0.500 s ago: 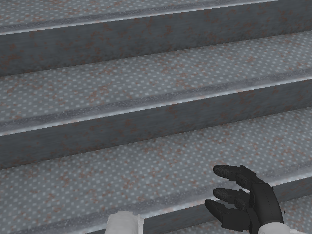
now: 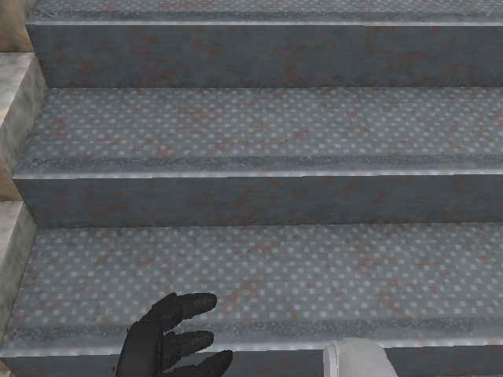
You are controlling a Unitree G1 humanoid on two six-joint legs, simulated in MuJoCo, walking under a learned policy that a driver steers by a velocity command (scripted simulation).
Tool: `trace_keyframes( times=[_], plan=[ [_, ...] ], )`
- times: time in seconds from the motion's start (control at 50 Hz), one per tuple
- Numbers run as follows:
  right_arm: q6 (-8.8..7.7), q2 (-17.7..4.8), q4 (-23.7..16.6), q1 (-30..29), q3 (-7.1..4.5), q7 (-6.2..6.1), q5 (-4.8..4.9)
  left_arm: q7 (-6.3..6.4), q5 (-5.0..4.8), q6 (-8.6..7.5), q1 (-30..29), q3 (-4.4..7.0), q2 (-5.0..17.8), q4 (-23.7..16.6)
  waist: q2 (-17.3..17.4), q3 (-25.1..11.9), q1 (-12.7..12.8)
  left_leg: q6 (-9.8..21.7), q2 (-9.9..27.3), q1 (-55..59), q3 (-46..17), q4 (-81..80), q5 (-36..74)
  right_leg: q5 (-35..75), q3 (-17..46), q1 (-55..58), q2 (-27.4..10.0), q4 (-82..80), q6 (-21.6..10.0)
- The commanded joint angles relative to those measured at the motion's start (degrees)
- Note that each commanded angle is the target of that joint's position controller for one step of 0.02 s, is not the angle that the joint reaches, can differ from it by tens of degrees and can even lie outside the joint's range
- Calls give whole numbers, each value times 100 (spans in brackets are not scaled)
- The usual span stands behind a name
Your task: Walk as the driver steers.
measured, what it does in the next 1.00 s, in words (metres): climbs: right foot 0.17 m higher, then left foot 0.17 m higher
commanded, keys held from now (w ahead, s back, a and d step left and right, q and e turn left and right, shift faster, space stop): w+q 0.22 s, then w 0.14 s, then w+e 0.34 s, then e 0.30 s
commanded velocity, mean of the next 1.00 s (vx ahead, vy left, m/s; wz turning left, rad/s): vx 0.43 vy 0.00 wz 0.00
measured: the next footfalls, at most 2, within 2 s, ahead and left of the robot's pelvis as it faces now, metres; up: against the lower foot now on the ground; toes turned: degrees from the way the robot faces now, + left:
right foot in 0.18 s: +0.28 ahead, -0.11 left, +0.17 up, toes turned +2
left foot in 0.66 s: +0.55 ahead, +0.23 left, +0.34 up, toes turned +13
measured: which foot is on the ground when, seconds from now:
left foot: down 0.00-0.18, up 0.20-0.64, down 0.66-1.00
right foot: up 0.00-0.16, down 0.18-0.68, up 0.70-1.00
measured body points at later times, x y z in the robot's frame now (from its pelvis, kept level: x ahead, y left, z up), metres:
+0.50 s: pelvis +0.28 +0.01 +0.17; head +0.29 +0.01 +0.62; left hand +0.17 +0.24 +0.03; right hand +0.58 -0.10 +0.15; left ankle +0.33 +0.15 -0.28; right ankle +0.24 -0.11 -0.56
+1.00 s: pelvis +0.52 +0.12 +0.34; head +0.54 +0.13 +0.79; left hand +0.76 +0.33 +0.26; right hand +0.51 -0.14 +0.21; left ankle +0.51 +0.22 -0.39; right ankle +0.58 -0.01 -0.14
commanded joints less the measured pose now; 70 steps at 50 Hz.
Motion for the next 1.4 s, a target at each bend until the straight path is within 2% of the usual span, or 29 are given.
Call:
trace_keyframes(
  times=[0.02, 0.08, 0.14, 0.18, 0.2, 0.22, 0.26, 0.28, 0.34, 0.4, 0.48, 0.56, 0.6, 0.66, 0.68, 0.7, 0.72, 0.78, 0.86, 0.94, 1.1, 1.2, 1.22, 1.26, 1.3, 1.32, 1.34, 1.36, 1.4],
  plan=[
    [-116, -361, -183, 214, -15, -14, 144, 64, 27, 67, -1072, -207, -89, -834, 249, 691, -11, 200, 1071, -637, -1523, -1669, 592, -222, -403, -373, -131, -816, -25],
    [-45, -545, -408, 751, -164, -294, 187, -70, 42, 176, -1492, -149, 64, -936, 294, -152, -469, 524, 1510, 326, -1713, -2561, 3649, -255, -780, 1483, -49, -2929, 57],
    [-37, -1096, -1018, -120, -387, -360, 146, 97, -336, 213, 573, 178, 671, -294, 1048, -2044, 885, 299, 1682, 692, -1221, -439, 10427, -541, -618, 5292, 624, -5152, -245],
    [-395, -1227, -1412, -656, -488, -75, 289, 68, -141, 174, 1673, 552, 1539, 181, 274, -2595, 1422, 277, 1380, 350, -1240, 2241, 8743, -1641, 725, 6799, 81, -7003, -586],
    [-401, -488, -1862, -799, -405, 161, 213, 107, -59, 219, 1720, 750, 2015, 375, -1695, -2537, 1139, -195, -88, -1946, -799, 5004, 1397, -2207, 4396, 7486, -1753, -9168, -1511],
    [-364, -615, -2109, -925, -492, 222, -181, 213, -134, 343, 1111, 763, 1704, 200, -1171, -2336, 844, -221, 93, -2770, -1089, 7288, 585, -3198, 5888, 6894, -1929, -10183, -1692],
    [-115, 304, -2353, -1120, -169, 165, -369, 159, -312, 90, 840, 603, 956, 982, 214, 7, 132, -141, 461, -4181, -738, 8475, 1007, -3598, 4337, 5450, -1580, -9970, -1265],
    [-2, 389, -2380, -1108, -80, 94, -339, 150, -179, -45, 1106, 564, 696, 1404, 716, 274, -22, -56, 531, -4364, -814, 8651, 1000, -2720, 3357, 5257, -1432, -9891, -918],
    [340, 863, -2563, -1155, 165, -90, -60, -40, -135, -246, 1603, 508, 495, 2260, 186, 626, -394, -3, 522, -4962, -1011, 9331, 611, -452, 1490, 5124, -1130, -10148, -471],
    [443, 436, -2922, -2004, 134, -96, -1, -130, -279, -426, 1398, 543, 858, 2449, -135, 1002, -494, -176, 715, -4944, -893, 7487, 645, 317, 411, 4593, -875, -10639, -364],
    [381, 705, -3406, -3489, 264, -236, -57, -84, -202, -631, 2428, 660, 1440, 2788, -341, 543, 60, -121, 1248, -6726, 253, 9278, -454, 780, 1040, 6535, -1244, -11336, -899],
    [234, 1066, -4233, -5018, 632, -75, 127, 231, -141, -377, 3573, 687, 1240, 3076, -392, 617, 614, -52, 1861, -7342, 30, 7157, -1353, 74, 1138, 7635, -1077, -11909, -646],
    [338, 976, -4036, -4504, 610, 111, 97, 199, -345, -251, 3075, 708, 1363, 2737, -5, 23, 363, 42, 1686, -3335, 782, 4772, -442, 1511, 600, 5985, -988, -13050, -747],
    [345, 80, -2883, -1218, 120, -198, 235, -160, -411, -353, 2563, 1042, 2518, 2307, -1052, -2290, -967, 46, 593, -156, 787, 3562, -839, 9086, 88, 7173, -918, -9302, -478],
    [241, -513, -2761, -921, -89, -271, -9, -309, -481, -476, 2195, 1061, 2331, 2003, -629, -2693, -1158, 90, 1287, 671, -584, 2745, -1256, 7924, 196, 6296, -526, -7546, -126],
    [208, -1289, -2656, -814, -337, -267, -289, -432, -456, -512, 1916, 980, 1495, 1419, 1620, -2762, -1111, 505, 2883, 1230, -3647, 312, -1835, 2537, 411, 4488, 558, -4940, 184],
    [217, -1239, -2811, -1660, -351, -270, -141, -404, -155, -474, 2285, 976, 1143, 1275, 1785, -2977, -570, 518, 3361, 928, -5213, -810, -1682, 963, 1329, 3857, 795, -2223, 246],
    [166, 119, -1850, -2066, -57, -220, -6, -16, -43, -62, 1743, 893, 590, 1027, 551, -184, 216, 244, 2781, -934, -2206, 249, -1541, 1580, 620, 2415, 299, -1734, 121],
    [-105, 339, -814, -1099, -58, -147, 37, 56, -72, 202, 1712, 630, 259, 804, 429, 196, 553, 29, 2770, -478, -962, -183, 1510, 626, 1148, 1317, 323, -625, -10],
    [-298, 24, -925, -1311, -4, -183, 15, 52, 22, 547, 1128, 820, 915, 653, -71, 226, 550, 150, 3035, -454, 379, -801, 3307, 986, 567, 1689, 382, -1208, 188],
    [-169, -767, -855, 156, -176, -267, -89, 228, 63, 832, -996, 673, 743, -376, 408, 840, -133, -29, 3032, 2212, 1041, -1561, 2081, -1219, 217, -1006, 231, -260, 189],
    [140, -783, -870, 174, -176, -406, -90, -124, -28, 993, -1173, 542, 660, -897, 1101, 610, 104, -73, 2893, 2685, 1538, -1630, 3145, -1267, -67, -650, -385, -1752, 191],
    [204, -1135, -1083, -73, -273, -469, 142, -278, -183, 1045, -1034, 437, 581, -945, 1200, 490, 91, -90, 2803, 2653, 1861, -1829, 3530, -1826, -227, 149, -613, -3498, -38],
    [356, -957, -1165, -249, -217, -486, 209, -296, -368, 1043, -717, 442, 696, -649, 1097, 134, 4, -74, 2664, 2165, 2109, -1807, 5152, -1656, -1242, 2376, -87, -5334, -109],
    [329, -1794, -1300, -557, -387, -207, 432, -220, -461, 913, 1078, 634, 1095, -157, 1401, -971, 761, -245, 2669, 1836, 2126, 339, 9105, -875, -1003, 4975, 688, -5908, -374],
    [206, -1803, -1650, -905, -416, -64, 495, -203, -453, 809, 1757, 760, 1432, 98, 747, -1402, 1170, -666, 2035, 38, 1985, 2060, 7248, -440, 422, 6583, 564, -6991, -599],
    [124, -1235, -2329, -1422, -285, 136, 431, -205, -386, 761, 1732, 1098, 2565, -92, -1812, -1886, 1250, -1100, 536, -1818, 1620, 4897, 46, -763, 3907, 7257, -1076, -9441, -1328],
    [167, -697, -2264, -1397, -188, 194, 209, -5, -198, 837, 851, 1204, 2687, -306, -1177, -2550, 826, -909, 622, -1777, -268, 7059, -171, -2152, 4402, 6798, -1061, -9780, -1309],
    [342, -118, -2362, -1156, -80, 19, 75, 135, -39, 791, 337, 887, 1902, 27, -631, -1752, 123, -793, 933, -2014, -517, 7386, 874, -2704, 3516, 5500, -1193, -9661, -761]
  ],
)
